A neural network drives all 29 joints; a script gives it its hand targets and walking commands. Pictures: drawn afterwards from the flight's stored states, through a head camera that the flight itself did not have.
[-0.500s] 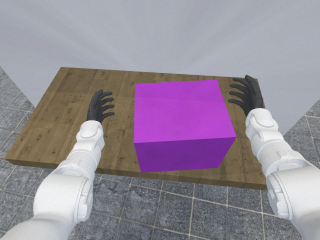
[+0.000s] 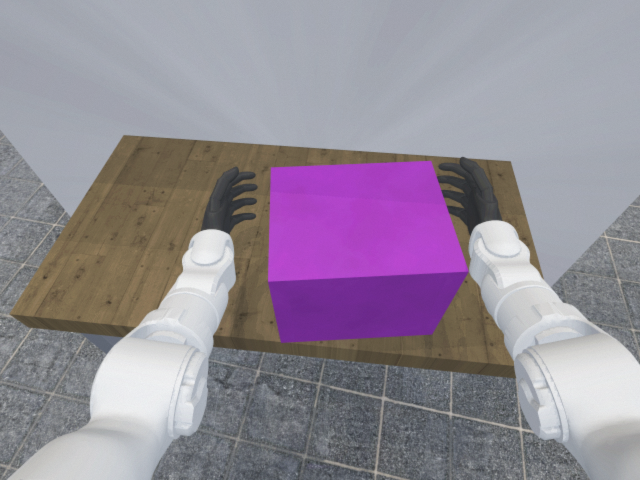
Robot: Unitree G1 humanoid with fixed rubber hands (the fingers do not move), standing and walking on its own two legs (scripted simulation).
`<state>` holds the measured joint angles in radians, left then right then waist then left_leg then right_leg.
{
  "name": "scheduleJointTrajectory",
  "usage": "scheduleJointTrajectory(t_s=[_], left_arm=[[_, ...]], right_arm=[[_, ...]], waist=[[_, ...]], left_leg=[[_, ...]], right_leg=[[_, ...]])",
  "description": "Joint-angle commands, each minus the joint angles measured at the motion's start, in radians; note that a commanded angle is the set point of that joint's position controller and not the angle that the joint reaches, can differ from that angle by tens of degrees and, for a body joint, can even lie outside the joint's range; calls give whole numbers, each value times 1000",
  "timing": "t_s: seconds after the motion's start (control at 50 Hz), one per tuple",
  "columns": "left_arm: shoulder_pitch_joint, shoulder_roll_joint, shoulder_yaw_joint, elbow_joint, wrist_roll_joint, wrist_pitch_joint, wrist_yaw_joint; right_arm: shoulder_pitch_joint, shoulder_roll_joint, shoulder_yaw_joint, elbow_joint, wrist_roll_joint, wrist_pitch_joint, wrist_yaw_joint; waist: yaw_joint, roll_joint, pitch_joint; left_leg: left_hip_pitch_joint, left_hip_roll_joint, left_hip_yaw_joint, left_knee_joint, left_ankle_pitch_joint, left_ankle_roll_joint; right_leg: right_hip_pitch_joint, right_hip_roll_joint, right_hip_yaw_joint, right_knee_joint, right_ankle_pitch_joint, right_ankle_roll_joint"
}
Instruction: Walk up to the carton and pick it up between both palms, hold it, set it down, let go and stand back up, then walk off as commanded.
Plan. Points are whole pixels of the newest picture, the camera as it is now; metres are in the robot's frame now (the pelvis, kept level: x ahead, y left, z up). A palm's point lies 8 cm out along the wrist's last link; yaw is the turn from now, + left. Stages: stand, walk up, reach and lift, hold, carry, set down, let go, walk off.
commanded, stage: reach and lift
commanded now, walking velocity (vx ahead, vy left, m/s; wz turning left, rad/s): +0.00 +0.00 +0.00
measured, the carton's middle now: (354, 254) +0.42 +0.01 +0.00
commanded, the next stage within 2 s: none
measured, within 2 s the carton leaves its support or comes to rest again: neither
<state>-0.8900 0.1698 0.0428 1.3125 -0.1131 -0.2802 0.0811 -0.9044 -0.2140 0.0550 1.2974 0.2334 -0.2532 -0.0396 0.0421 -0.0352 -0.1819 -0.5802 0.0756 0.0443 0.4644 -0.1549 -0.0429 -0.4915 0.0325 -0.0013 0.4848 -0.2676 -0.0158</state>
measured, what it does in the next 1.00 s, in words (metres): stands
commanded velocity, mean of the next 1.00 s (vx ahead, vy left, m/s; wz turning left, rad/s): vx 0.00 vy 0.00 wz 0.00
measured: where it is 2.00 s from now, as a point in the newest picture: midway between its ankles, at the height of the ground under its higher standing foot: outside the picture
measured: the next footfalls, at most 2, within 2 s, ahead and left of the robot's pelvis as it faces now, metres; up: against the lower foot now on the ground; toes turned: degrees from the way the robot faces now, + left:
none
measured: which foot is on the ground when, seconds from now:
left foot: down 0.00-1.00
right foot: down 0.00-1.00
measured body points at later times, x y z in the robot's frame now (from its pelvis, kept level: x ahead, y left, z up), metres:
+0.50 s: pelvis +0.00 +0.00 +0.00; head +0.05 +0.01 +0.45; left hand +0.43 +0.17 +0.06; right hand +0.45 -0.15 +0.08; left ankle +0.03 +0.14 -0.73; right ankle -0.03 -0.10 -0.73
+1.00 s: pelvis +0.00 +0.00 +0.00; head +0.05 +0.01 +0.45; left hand +0.43 +0.18 +0.06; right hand +0.45 -0.15 +0.08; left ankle +0.03 +0.14 -0.73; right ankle -0.03 -0.10 -0.73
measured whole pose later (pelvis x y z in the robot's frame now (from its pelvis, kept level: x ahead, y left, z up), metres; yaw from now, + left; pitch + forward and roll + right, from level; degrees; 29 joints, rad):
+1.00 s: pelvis +0.00 +0.00 +0.00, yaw +0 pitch +16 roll +0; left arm -0.87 0.08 0.32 1.30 0.15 -0.33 0.09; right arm -0.89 -0.14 -0.29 1.24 -0.20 -0.26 -0.02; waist 0.02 -0.03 -0.18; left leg -0.57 0.06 0.05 0.44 -0.14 -0.03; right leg -0.49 0.02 0.00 0.48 -0.26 -0.02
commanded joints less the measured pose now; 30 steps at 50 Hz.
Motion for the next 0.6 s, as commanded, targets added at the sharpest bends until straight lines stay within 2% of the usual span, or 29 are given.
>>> scheduleJointTrajectory(t_s=[0.0,0.14,0.34,0.42,0.5,0.58], left_arm=[[-419,-42,160,-181,92,-58,29],[-420,-71,206,-201,146,-59,42],[-415,-191,236,-203,221,-69,6],[-416,-352,268,-201,300,-70,-43],[-427,-612,248,-184,397,-71,-126],[-394,-652,216,-141,417,-79,-156]], right_arm=[[-424,12,-86,-134,-58,-34,-16],[-426,59,-112,-140,-85,-30,-28],[-417,188,-177,-161,-177,-45,-2],[-427,374,-228,-174,-277,-54,40],[-461,696,-268,-191,-420,-79,114],[-407,786,-258,-182,-496,-94,130]], waist=[[35,33,-536],[40,18,-533],[26,12,-510],[20,8,-493],[10,24,-466],[-6,25,-456]], left_leg=[[322,-51,5,93,407,-17],[304,-57,15,83,390,-10],[335,-59,25,59,385,-2],[358,-60,32,36,384,5],[381,-69,47,-1,387,17],[342,-82,53,-21,373,32]], right_leg=[[18,-5,-14,-46,411,55],[70,-11,-8,-43,454,62],[108,-24,-19,-58,465,58],[150,-29,-26,-69,489,58],[218,-37,-39,-77,561,55],[297,-52,-34,-62,692,58]])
